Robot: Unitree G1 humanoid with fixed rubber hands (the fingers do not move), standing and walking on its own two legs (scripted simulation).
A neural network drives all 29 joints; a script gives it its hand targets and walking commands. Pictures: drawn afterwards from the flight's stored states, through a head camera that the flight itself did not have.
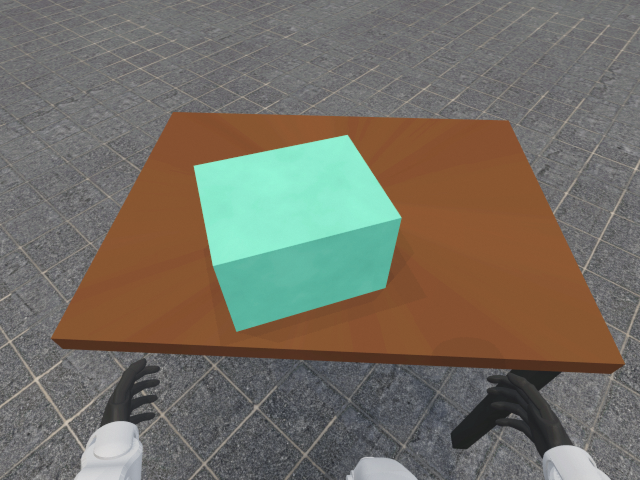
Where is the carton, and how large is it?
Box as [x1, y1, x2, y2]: [194, 135, 401, 331]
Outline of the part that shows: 347,135 194,166 213,267 236,331 385,287 401,217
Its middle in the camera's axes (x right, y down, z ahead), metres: -0.04 -0.01 +0.62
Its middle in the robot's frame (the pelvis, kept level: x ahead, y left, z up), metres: +0.47 +0.04 +0.01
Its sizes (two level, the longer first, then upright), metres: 0.254 0.202 0.172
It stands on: a table, 0.68 m high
